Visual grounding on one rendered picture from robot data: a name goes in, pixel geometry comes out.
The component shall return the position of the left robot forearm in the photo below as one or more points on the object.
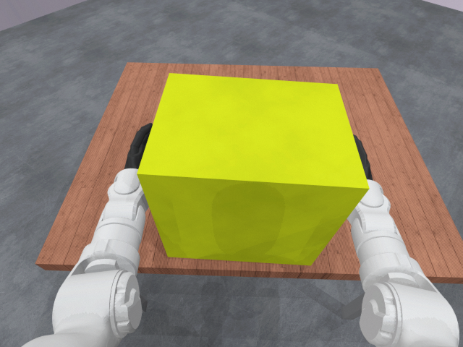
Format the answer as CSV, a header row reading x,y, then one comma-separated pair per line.
x,y
119,232

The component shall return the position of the right robot upper arm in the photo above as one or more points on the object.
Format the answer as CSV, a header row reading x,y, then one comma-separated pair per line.
x,y
395,315

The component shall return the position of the robot right hand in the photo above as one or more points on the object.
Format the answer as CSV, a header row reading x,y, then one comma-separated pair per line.
x,y
363,158

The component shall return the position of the carton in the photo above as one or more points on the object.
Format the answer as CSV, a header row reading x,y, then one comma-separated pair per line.
x,y
250,170

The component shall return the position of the robot left hand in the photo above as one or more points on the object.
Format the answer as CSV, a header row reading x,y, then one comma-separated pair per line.
x,y
137,147

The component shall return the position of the left robot upper arm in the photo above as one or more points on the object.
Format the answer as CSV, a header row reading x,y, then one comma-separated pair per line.
x,y
94,310

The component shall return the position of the table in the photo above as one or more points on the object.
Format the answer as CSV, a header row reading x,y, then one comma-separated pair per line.
x,y
424,223

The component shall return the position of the right robot forearm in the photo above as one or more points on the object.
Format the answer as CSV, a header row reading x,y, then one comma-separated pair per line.
x,y
379,246

